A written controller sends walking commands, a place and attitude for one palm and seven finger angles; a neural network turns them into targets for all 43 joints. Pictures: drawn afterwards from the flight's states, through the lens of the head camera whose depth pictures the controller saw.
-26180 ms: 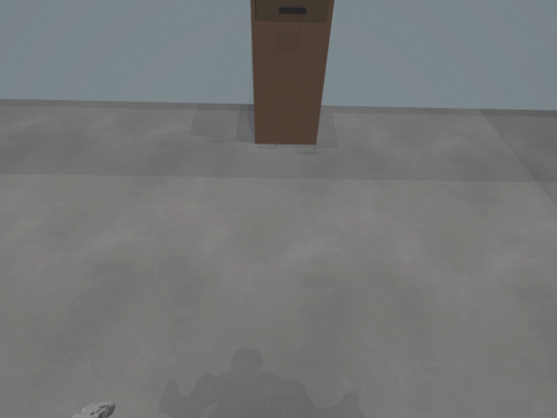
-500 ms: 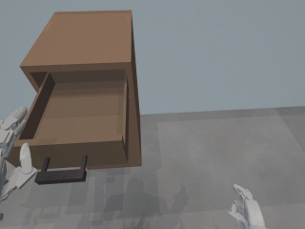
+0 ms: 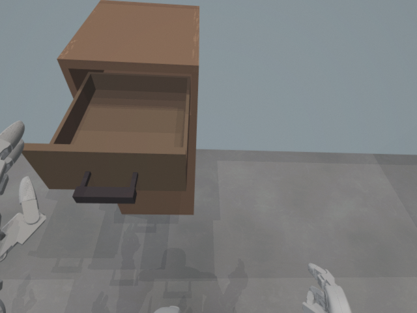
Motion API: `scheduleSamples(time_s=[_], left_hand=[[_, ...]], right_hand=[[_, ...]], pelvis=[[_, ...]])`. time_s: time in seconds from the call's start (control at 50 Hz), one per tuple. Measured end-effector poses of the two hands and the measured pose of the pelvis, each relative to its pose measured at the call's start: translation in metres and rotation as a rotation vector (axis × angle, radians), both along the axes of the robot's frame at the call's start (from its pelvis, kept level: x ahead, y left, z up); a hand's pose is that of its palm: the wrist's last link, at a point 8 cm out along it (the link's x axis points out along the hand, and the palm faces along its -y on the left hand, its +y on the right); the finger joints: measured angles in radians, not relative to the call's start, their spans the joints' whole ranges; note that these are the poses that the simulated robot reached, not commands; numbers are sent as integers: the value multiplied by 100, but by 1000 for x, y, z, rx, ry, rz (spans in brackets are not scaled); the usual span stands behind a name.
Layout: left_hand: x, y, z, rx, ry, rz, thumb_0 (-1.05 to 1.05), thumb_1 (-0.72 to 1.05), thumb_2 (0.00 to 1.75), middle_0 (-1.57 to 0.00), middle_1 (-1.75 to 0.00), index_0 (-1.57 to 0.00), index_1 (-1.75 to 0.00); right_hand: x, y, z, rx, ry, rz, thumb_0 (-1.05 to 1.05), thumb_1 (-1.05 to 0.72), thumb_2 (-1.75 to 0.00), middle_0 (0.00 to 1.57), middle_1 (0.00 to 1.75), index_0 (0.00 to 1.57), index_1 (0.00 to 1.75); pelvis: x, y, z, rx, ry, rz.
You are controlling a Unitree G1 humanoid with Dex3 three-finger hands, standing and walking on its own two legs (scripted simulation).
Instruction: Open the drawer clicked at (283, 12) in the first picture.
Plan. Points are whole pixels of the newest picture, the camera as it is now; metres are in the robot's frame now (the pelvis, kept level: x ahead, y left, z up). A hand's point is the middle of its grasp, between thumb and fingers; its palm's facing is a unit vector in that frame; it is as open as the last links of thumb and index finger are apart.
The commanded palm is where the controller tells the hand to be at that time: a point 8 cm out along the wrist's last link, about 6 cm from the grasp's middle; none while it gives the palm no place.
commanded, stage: step back with the hand held close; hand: left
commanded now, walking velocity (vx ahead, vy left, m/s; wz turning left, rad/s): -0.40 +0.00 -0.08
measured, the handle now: (108, 185) +0.35 +0.25 +0.01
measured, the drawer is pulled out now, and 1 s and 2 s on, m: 0.30 0.30 0.30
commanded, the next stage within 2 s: stop stepping back and stand still in 0.28 s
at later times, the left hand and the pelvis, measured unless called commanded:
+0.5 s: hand out of the picture +0.07 +0.18 +0.18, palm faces +0.23 -0.83 -0.50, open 7.4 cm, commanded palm +0.01 +0.24 +0.20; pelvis -0.15 -0.03 +0.00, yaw -6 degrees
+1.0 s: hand out of the picture +0.00 +0.20 +0.19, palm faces +0.36 -0.80 -0.47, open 7.4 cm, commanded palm -0.06 +0.24 +0.20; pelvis -0.20 -0.03 +0.00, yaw -2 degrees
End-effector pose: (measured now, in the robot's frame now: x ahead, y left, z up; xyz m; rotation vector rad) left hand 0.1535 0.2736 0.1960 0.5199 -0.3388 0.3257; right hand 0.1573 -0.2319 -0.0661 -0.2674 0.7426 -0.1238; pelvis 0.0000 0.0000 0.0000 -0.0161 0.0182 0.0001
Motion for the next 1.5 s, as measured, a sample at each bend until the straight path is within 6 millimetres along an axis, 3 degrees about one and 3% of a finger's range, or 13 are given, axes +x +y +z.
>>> scheduleSamples(time_s=[0.08, 0.18, 0.34, 0.44, 0.52, 0.62, 0.72, 0.82, 0.94, 1.06, 1.22, 1.4, 1.5], left_hand=[[-10, 12, -2, 5, -13, -14, 1, 88, 89, -21, -30, -22, -30], [-27, 23, -1, 17, 60, 4, 1, 88, 89, -21, -30, -22, -30], [-65, -11, 8, -30, 68, -65, 2, 89, 89, -21, -30, -21, -30], [-93, -39, 7, 41, 72, -103, 1, 89, 89, -21, -30, -21, -30], [-123, -54, 11, 58, 121, -116, 1, 88, 89, -21, -30, -22, -30], [-151, -51, 15, 65, 125, -52, 1, 88, 89, -22, -30, -22, -30], [-164, -41, 3, -7, 94, 13, 1, 88, 89, -21, -30, -22, -30], [-175, -36, -6, -50, 70, 13, 1, 88, 89, -21, -30, -22, -30], [-189, -38, 8, 35, 52, -21, 2, 88, 89, -21, -30, -22, -30], [-199, -27, 9, 9, 11, 11, 1, 88, 89, -21, -30, -22, -30], [-186, -6, -14, -64, 56, 28, 1, 89, 89, -21, -30, -21, -30], [-172, -21, 8, 37, 68, -44, 2, 89, 89, -21, -30, -21, -30], [-172, -17, 4, 29, 116, -41, 1, 88, 89, -21, -30, -22, -30]], right_hand=[[-17, 1, 1, -41, 13, -18, 2, -90, -90, 20, 30, 20, 30], [-39, 14, 8, -1, -19, -22, 2, -90, -90, 20, 30, 20, 30], [-83, 20, 12, 71, -71, -10, 1, -90, -90, 20, 30, 20, 30], [-117, -3, 0, 103, -97, -22, 1, -90, -90, 20, 30, 20, 30], [-159, -30, -4, 93, -18, -71, 1, -90, -90, 20, 30, 20, 30], [-205, -62, 1, 35, 34, -143, 2, -90, -90, 20, 30, 20, 30], [-229, -78, -1, -28, 53, -149, 2, -90, -90, 20, 30, 20, 30], [-234, -71, 0, -41, 30, -138, 2, -91, -90, 20, 30, 20, 30], [-227, -43, -1, 34, -67, -108, 2, -90, -90, 20, 30, 20, 30], [-225, -22, -7, 71, -12, -58, 1, -90, -90, 20, 30, 20, 30], [-217, -7, -6, 24, 2, -45, 2, -90, -90, 20, 30, 20, 30], [-203, 3, -3, 93, -32, -33, 1, -90, -90, 20, 30, 20, 30], [-203, -4, -3, 81, -9, -69, 1, -90, -90, 20, 30, 20, 30]], pelvis=[[-16, 8, -3, -8, 16, 21], [-40, 10, 7, -20, 22, -14], [-89, -1, 12, -27, 43, -79], [-133, -23, 0, 23, 67, -95], [-153, -33, 8, 32, 59, -100], [-162, -41, 16, 64, 55, -97], [-174, -39, 13, 46, 43, -60], [-185, -32, 8, 43, 15, -43], [-197, -30, 5, 28, -6, -48], [-200, -26, 6, 16, -7, -43], [-194, -7, 2, 22, -22, -45], [-190, -10, 7, 5, 0, -46], [-186, -6, 10, 2, 5, -43]])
